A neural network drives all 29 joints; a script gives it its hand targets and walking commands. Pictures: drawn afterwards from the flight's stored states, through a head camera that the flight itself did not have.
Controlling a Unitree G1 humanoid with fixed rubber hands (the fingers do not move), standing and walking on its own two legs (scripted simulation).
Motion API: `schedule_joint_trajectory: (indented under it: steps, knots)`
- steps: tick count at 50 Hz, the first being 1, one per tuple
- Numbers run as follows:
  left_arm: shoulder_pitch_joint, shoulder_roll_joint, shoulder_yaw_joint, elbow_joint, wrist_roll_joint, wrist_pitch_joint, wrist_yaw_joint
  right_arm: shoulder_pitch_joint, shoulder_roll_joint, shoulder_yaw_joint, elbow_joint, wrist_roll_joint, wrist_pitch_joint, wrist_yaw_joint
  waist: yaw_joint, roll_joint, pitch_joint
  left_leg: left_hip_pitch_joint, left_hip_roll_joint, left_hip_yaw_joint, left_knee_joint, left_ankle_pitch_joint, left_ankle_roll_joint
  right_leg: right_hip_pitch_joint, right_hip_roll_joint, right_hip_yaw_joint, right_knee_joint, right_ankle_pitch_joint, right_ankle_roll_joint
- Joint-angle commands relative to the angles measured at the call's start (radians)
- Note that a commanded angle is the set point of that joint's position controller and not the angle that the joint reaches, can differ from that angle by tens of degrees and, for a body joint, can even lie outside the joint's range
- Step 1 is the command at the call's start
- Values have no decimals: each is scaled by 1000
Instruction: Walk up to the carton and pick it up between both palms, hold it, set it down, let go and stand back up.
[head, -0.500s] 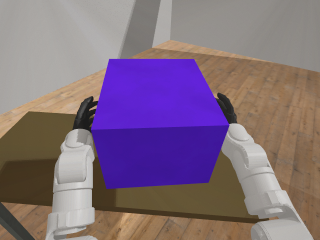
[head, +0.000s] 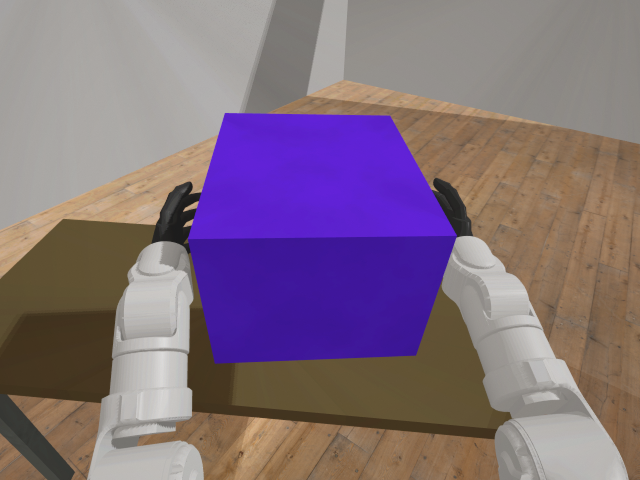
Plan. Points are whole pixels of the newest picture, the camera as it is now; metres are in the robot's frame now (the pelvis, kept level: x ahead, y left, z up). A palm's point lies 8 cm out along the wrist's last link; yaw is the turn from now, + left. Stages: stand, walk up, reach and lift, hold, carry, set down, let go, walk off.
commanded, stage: hold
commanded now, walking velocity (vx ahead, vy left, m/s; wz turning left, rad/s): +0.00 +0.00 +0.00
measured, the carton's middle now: (312, 224) +0.43 +0.02 +0.16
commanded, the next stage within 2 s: set down in 0.54 s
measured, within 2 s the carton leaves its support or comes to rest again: neither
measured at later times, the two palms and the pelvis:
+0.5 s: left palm (167, 250) +0.36 +0.19 +0.17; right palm (442, 235) +0.38 -0.15 +0.17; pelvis +0.01 +0.01 +0.00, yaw +0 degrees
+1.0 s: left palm (186, 259) +0.37 +0.18 +0.15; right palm (447, 269) +0.37 -0.16 +0.12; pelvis +0.02 +0.00 +0.00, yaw +0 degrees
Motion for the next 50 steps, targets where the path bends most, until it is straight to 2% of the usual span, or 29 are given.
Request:
schedule_joint_trajectory:
  steps: [1, 2, 5, 6, 7, 8, 9, 10, 11, 12, 13, 14, 15, 19, 22, 27, 30, 33, 36, 37, 38, 39, 41, 43, 44, 47, 48, 49, 50]
  knots:
    - [-803, -621, -508, -162, -160, -103, -147, -860, 712, 387, -341, 82, -77, 107, -6, 19, -389, 202, -20, 25, -26, 67, 10, 6, -4, -17, -57, 54, 63]
    - [-814, -637, -523, -171, -163, -103, -148, -838, 704, 367, -320, 79, -78, 111, -24, 44, -409, 210, -18, 25, -28, 72, 0, -3, -3, -21, -54, 54, 59]
    - [-772, -645, -556, -231, -183, -113, -145, -843, 695, 422, -413, 117, -97, 107, -22, 56, -515, 268, -27, 20, 16, 205, -17, 45, 7, -25, -41, 172, 61]
    - [-762, -633, -554, -219, -172, -113, -144, -833, 695, 425, -419, 119, -97, 100, -24, 66, -481, 268, -28, 14, 27, 232, -19, 48, 7, -26, -39, 209, 67]
    - [-764, -643, -566, -238, -179, -114, -143, -816, 685, 423, -427, 120, -96, 98, -30, 75, -494, 276, -26, 8, 29, 244, -33, 45, 12, -29, -33, 214, 64]
    - [-740, -647, -550, -186, -171, -109, -144, -858, 677, 429, -457, 129, -99, 96, -18, 70, -468, 275, -28, 8, 30, 236, -31, 33, 10, -28, -43, 194, 63]
    - [-719, -661, -573, -228, -186, -110, -141, -861, 681, 446, -501, 141, -105, 95, -18, 63, -498, 282, -26, 6, 37, 267, -27, 44, 14, -33, -36, 223, 62]
    - [-753, -650, -592, -284, -196, -118, -135, -825, 693, 446, -475, 138, -97, 93, -37, 59, -513, 301, -23, 1, 37, 271, -32, 30, 18, -35, -34, 214, 61]
    - [-733, -650, -586, -252, -183, -110, -131, -816, 670, 439, -470, 137, -92, 94, -26, 75, -478, 290, -22, 3, 31, 253, -36, 12, 14, -32, -45, 182, 56]
    - [-714, -641, -572, -247, -171, -102, -130, -788, 666, 426, -448, 132, -84, 97, -32, 76, -422, 282, -19, 5, 21, 235, -32, 2, 10, -29, -52, 159, 53]
    - [-748, -611, -509, -186, -148, -90, -129, -849, 635, 432, -366, 133, -74, 105, 46, 54, -359, 216, -20, 0, -13, 150, -10, -11, 8, -30, -64, 40, 49]
    - [-748, -628, -529, -186, -159, -86, -126, -836, 666, 424, -370, 128, -78, 114, 22, 47, -358, 204, -12, 10, -24, 114, -2, -25, 9, -28, -62, 17, 47]
    - [-742, -640, -550, -208, -172, -85, -122, -851, 669, 421, -397, 130, -85, 118, 33, 57, -389, 208, -7, 6, -19, 132, -4, -15, 13, -29, -57, 27, 40]
    - [-763, -672, -620, -293, -220, -88, -104, -855, 672, 456, -498, 173, -83, 108, -1, 75, -507, 289, -13, 1, 47, 310, -34, 11, 27, -25, -40, 188, 44]
    - [-738, -657, -610, -302, -215, -84, -108, -806, 651, 457, -493, 175, -65, 98, -15, 67, -496, 288, -19, -1, 45, 311, -36, 26, 23, -20, -41, 221, 53]
    - [-694, -638, -602, -320, -200, -72, -123, -755, 629, 454, -493, 172, -48, 91, -26, 64, -469, 277, -21, -4, 37, 313, -43, 56, 21, -20, -39, 246, 54]
    - [-696, -629, -600, -335, -196, -80, -130, -761, 632, 460, -520, 173, -55, 89, -20, 68, -473, 282, -25, -7, 43, 336, -48, 70, 22, -25, -33, 276, 57]
    - [-705, -624, -576, -299, -176, -115, -140, -786, 638, 443, -511, 145, -95, 96, -1, 74, -463, 296, -26, -4, 40, 320, -49, 70, 22, -37, -33, 267, 57]
    - [-687, -621, -514, -194, -128, -176, -157, -801, 632, 380, -423, 63, -174, 118, 22, 68, -414, 302, -19, 11, 12, 253, -42, 68, 17, -48, -43, 199, 49]
    - [-672, -639, -556, -214, -129, -201, -162, -684, 655, 336, -375, 27, -192, 119, -43, 87, -407, 308, -16, 23, -1, 249, -50, 63, 14, -49, -42, 211, 42]
    - [-675, -647, -543, -214, -117, -221, -167, -676, 653, 333, -362, -2, -213, 123, -35, 90, -419, 314, -15, 27, -2, 268, -51, 72, 13, -54, -38, 230, 42]
    - [-643, -638, -529, -189, -100, -233, -171, -629, 630, 311, -316, -21, -230, 127, -51, 88, -375, 322, -12, 26, -3, 284, -57, 70, 12, -59, -38, 251, 41]
    - [-562, -608, -471, -84, -58, -241, -189, -632, 599, 293, -302, -72, -265, 131, -35, 40, -285, 274, -15, 38, -22, 238, -44, 102, 6, -64, -49, 222, 41]
    - [-567, -613, -480, -89, -62, -272, -195, -647, 611, 307, -321, -86, -310, 138, -18, 49, -331, 236, -18, 48, -25, 247, -38, 129, 2, -68, -37, 235, 42]
    - [-564, -599, -467, -57, -51, -286, -192, -668, 612, 312, -323, -93, -329, 143, 4, 53, -319, 220, -20, 54, -21, 256, -32, 134, -1, -68, -33, 241, 41]
    - [-576, -612, -478, -26, -56, -327, -173, -718, 609, 336, -342, -97, -389, 157, 23, 43, -367, 234, -13, 58, -4, 286, -35, 131, 4, -75, -30, 240, 34]
    - [-582, -618, -468, -9, -56, -341, -169, -745, 621, 346, -358, -104, -405, 158, 40, 20, -369, 224, -14, 60, -7, 274, -24, 137, 3, -71, -32, 242, 37]
    - [-602, -606, -462, 7, -62, -357, -167, -739, 626, 338, -337, -120, -413, 158, 33, -3, -349, 193, -14, 65, -15, 230, -15, 145, -2, -65, -32, 230, 42]
    - [-611, -597, -445, 14, -53, -371, -165, -741, 637, 350, -318, -123, -419, 160, 52, -12, -361, 174, -18, 72, -23, 216, -4, 153, -9, -57, -23, 253, 46]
